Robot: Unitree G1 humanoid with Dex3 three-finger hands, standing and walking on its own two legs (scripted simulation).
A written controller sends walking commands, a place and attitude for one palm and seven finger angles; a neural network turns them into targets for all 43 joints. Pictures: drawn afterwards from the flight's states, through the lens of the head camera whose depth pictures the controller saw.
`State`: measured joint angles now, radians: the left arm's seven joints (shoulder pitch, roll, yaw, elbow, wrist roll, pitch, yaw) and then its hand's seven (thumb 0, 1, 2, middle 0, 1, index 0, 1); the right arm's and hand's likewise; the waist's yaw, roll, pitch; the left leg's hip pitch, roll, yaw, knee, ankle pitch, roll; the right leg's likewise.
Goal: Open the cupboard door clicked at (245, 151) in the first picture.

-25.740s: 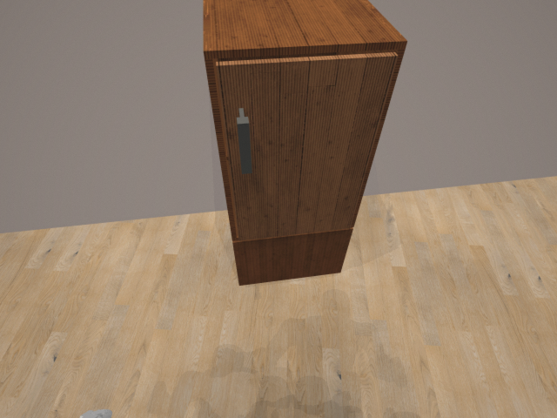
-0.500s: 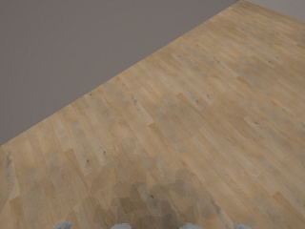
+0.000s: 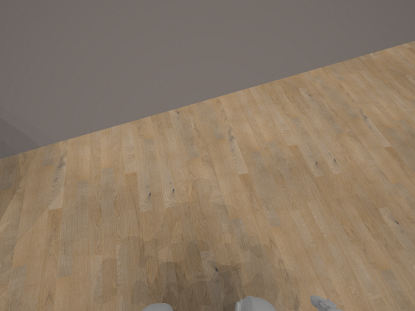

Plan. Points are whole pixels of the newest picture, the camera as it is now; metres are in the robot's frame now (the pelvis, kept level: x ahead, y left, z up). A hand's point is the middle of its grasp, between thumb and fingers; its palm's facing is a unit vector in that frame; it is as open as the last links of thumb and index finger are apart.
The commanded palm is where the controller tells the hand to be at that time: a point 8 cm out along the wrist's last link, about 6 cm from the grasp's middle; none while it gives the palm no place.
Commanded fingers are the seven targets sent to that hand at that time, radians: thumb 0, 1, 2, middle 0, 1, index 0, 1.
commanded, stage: turn to face it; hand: left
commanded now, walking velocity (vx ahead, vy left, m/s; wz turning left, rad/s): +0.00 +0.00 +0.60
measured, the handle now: out of the picture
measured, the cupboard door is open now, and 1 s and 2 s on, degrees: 43 43 43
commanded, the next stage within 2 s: take the last steps up to it in 1.78 s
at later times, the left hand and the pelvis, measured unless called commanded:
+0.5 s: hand out of the picture +0.01 +0.17 -0.17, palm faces +0.32 -0.92 -0.22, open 7.4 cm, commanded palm none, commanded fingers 0.00 0.90 0.90 -0.20 -0.30 -0.20 -0.30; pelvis +0.01 -0.03 +0.00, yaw +18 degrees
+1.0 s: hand out of the picture -0.01 +0.15 -0.14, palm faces +0.57 -0.77 -0.28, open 7.4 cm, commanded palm none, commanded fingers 0.00 0.90 0.90 -0.20 -0.30 -0.20 -0.30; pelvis +0.03 -0.07 +0.01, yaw +36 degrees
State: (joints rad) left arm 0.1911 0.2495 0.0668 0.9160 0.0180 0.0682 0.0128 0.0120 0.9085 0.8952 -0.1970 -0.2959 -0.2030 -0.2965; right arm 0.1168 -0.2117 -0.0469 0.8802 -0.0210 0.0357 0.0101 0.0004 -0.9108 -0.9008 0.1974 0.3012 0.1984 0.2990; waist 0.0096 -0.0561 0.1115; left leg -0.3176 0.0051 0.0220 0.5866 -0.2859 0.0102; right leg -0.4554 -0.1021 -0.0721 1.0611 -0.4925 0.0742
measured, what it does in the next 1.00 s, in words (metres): steps on the spot, turning left: right foot, then left foot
